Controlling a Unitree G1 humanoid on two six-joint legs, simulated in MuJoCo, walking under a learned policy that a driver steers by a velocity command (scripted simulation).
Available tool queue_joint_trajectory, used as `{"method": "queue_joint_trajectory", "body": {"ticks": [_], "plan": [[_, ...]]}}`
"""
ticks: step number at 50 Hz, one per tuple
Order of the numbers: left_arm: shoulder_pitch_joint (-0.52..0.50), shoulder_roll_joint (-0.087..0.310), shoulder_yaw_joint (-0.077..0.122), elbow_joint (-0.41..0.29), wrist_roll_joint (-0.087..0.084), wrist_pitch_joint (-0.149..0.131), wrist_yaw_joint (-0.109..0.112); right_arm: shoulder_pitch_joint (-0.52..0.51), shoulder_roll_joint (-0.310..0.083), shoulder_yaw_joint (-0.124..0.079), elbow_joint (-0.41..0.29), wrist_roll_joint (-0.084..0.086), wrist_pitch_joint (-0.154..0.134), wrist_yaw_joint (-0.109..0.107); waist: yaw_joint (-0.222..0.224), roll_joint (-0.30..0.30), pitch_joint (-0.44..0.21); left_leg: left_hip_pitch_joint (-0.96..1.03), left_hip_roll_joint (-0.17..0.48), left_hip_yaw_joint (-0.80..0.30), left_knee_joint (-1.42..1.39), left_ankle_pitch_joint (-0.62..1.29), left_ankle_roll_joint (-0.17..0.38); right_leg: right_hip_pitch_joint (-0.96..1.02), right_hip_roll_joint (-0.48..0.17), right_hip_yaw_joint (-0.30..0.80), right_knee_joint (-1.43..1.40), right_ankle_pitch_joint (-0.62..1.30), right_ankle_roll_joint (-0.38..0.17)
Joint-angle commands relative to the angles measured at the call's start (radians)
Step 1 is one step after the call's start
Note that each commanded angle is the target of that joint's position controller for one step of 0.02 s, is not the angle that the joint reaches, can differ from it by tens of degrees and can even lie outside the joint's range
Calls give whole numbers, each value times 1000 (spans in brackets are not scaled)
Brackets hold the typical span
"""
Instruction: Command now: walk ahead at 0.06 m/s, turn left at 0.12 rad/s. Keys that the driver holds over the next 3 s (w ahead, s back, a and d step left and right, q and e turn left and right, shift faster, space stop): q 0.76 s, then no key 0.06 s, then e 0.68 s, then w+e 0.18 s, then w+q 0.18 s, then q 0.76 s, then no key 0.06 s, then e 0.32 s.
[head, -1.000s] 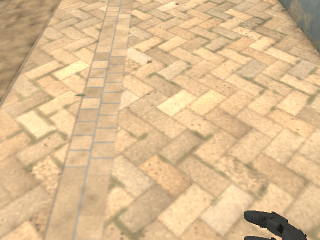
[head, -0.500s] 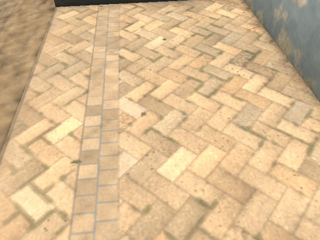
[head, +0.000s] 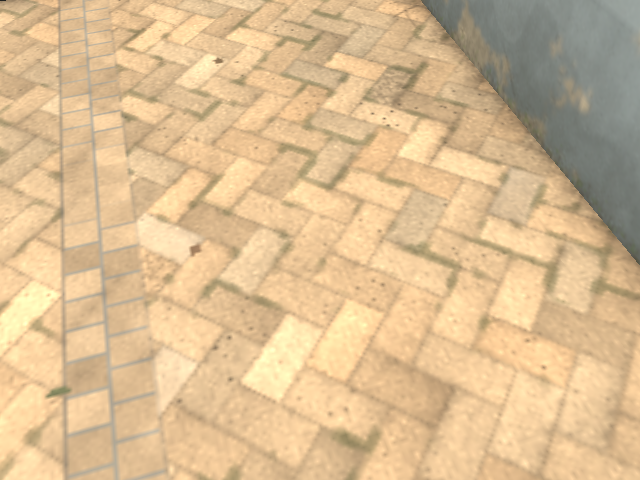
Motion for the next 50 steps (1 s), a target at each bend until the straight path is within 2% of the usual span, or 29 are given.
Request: {"method": "queue_joint_trajectory", "body": {"ticks": [1, 3, 4, 6, 9, 12, 14, 15, 16, 17, 18, 19, 20, 21, 22, 24, 26, 32, 35, 37, 38, 39, 40, 41, 42, 43, 46, 48, 50], "plan": [[29, 85, 3, -44, 2, -22, 0, 141, -55, -6, 10, 3, 28, -2, -37, -104, -96, 142, 6, -9, -136, 33, -3, 35, -286, 143, -153, 341, -16], [11, 100, 7, -53, 3, -6, 0, 101, -69, -9, -1, 4, 40, -6, -22, -138, -57, 142, 1, 13, -213, 25, -9, 27, -281, 130, -186, 97, -12], [13, 106, 9, -59, -6, -1, 2, 79, -80, -13, -9, 8, 44, -9, -9, -159, -31, 127, -1, 22, -236, 19, -10, 21, -286, 135, -199, -4, -19], [16, 123, 18, -61, -9, 13, 10, 45, -88, -19, -26, 5, 44, -11, 4, -148, 0, 94, -2, 36, -264, -9, -10, 42, -315, 155, -196, -103, -49], [23, 139, 32, -64, -10, 26, 23, 30, -72, -20, -44, -1, 29, -8, 18, -107, 0, 45, -1, 49, -279, -67, -3, 105, -364, 175, -158, -90, -106], [0, 148, 43, -72, -12, 26, 32, 36, -60, -22, -63, 1, 21, 4, 17, -94, -13, 45, -3, 70, -319, -100, 11, 140, -393, 168, -106, -30, -126], [-24, 153, 45, -78, -16, 26, 35, 59, -53, -22, -75, 2, 16, 7, 1, -97, -40, 105, -18, 92, -399, -62, 27, 137, -393, 137, -58, 59, -114], [-37, 159, 46, -75, -17, 29, 37, 89, -46, -22, -77, 3, 13, 8, -20, -92, -54, 161, -29, 103, -487, 1, 38, 122, -382, 105, -14, 92, -94], [-25, 159, 44, -65, -14, 33, 36, 109, -55, -22, -86, -6, 5, 17, -32, -77, -64, 218, -36, 85, -609, 91, 52, 105, -354, 56, 51, 108, -52], [-15, 143, 42, -68, -12, 35, 35, 126, -100, -32, -95, -19, -1, 20, -31, -16, -60, 268, 7, -21, -698, 169, 77, 47, -313, 10, 152, 58, 9], [-14, 82, 24, -112, -17, 38, 29, 135, -214, -58, -130, -31, -8, 15, -13, 180, -89, 357, 225, -342, -773, 319, 151, -127, -205, -87, 355, -182, 90], [-130, 103, 26, -159, -28, 46, 33, 167, -255, -83, -124, -17, 8, 7, -86, 281, 6, 341, 314, -476, -770, 604, 308, -302, -52, -34, 501, -493, 135], [-121, 119, 28, -156, -16, 57, 29, 201, -232, -80, -127, -15, 18, 4, -77, 162, -20, 378, 305, -424, -752, 646, 357, -338, -81, 50, 658, -508, 152], [-123, 120, 29, -151, -9, 59, 22, 160, -216, -75, -141, -3, 26, 1, -56, 84, -27, 366, 249, -356, -745, 591, 334, -349, -95, 84, 715, -439, 163], [-116, 132, 32, -149, -12, 58, 18, 86, -203, -69, -161, 0, 36, 2, -21, 50, -23, 348, 187, -301, -746, 529, 287, -352, -108, 96, 703, -373, 170], [-100, 148, 35, -143, 2, 61, 9, 29, -182, -62, -188, 5, 36, 6, -7, 60, -76, 366, 125, -242, -717, 623, 255, -324, -101, 76, 717, -312, 191], [-110, 140, 29, -150, -1, 71, 11, 54, -185, -63, -190, -2, 29, 8, -19, 50, -109, 374, 114, -238, -702, 626, 248, -314, -101, 70, 696, -299, 203], [-165, 126, 4, -203, -11, 81, 17, 69, -223, -83, -207, -20, 40, 13, -59, 112, -83, 321, 93, -333, -676, 440, 242, -235, -83, 69, 465, -334, 175], [-111, 128, -2, -212, -24, 70, 23, 14, -228, -88, -218, -21, 49, 24, -35, 138, -89, 268, 71, -380, -630, 524, 203, -103, -56, 63, 300, -312, 152], [-25, 125, -5, -201, -17, 53, 34, -38, -210, -86, -223, -2, 51, 26, 25, 105, -99, 181, 14, -376, -558, 434, 126, 85, -68, 69, 39, -140, 140], [-2, 193, 8, -212, 1, 44, 44, -18, -154, -72, -237, 8, 46, 26, 16, -37, -124, 72, -40, -313, -440, 194, 68, 200, -250, 231, -56, -181, 100], [-84, 302, 25, -247, 3, 49, 44, 13, -80, -54, -261, 9, 41, 21, -21, -324, -92, -140, -228, -92, -249, -215, 13, 233, -500, 530, -129, -73, -5], [-48, 274, 29, -245, 6, 50, 38, 13, -188, -81, -235, -33, 41, 17, 12, -305, -100, -112, -193, -68, -30, -295, -6, 131, -538, 574, -119, 20, -114], [-74, 199, 5, -248, 0, 46, 32, -5, -212, -94, -213, -29, 41, 19, -9, -191, -72, -83, -170, -105, 55, -220, -8, 74, -481, 498, -113, -19, -117], [-128, 151, -10, -249, -7, 40, 29, -13, -195, -89, -194, -20, 46, 25, -36, -134, -36, -47, -155, -112, 73, -143, -16, 20, -405, 397, -111, -48, -86], [-170, 133, -18, -254, -6, 33, 29, -3, -171, -82, -181, -18, 53, 32, -55, -143, -45, -18, -152, -100, 71, -87, -27, 19, -342, 322, -109, -41, -56], [-150, 95, -35, -230, -6, 16, 22, 31, -105, -48, -137, -11, 70, 41, -57, -165, -85, 75, -108, -17, -123, -54, -56, 77, -272, 234, -78, 116, -43], [-85, 139, -14, -209, -8, 18, 11, -30, -79, -29, -145, -2, 70, 32, -9, -207, -63, 112, -101, 38, -333, -106, -43, 122, -252, 253, -41, 133, -46], [-20, 200, 17, -187, -6, 33, 3, -42, -100, -32, -147, 4, 68, 18, 16, -237, -53, 124, -124, 59, -450, -131, -22, 151, -262, 312, 9, 156, -65]]}}
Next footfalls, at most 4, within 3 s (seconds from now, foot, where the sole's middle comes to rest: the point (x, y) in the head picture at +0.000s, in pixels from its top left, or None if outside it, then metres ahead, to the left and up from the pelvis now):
0.34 left None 0.05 0.14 -0.78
0.76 right None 0.14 -0.05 -0.78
1.08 left None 0.02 0.12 -0.78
1.40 right None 0.10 -0.09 -0.78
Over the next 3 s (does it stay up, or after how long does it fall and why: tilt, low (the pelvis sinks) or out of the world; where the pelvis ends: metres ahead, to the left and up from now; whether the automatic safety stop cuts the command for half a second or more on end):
stays up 0.27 0.04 0.00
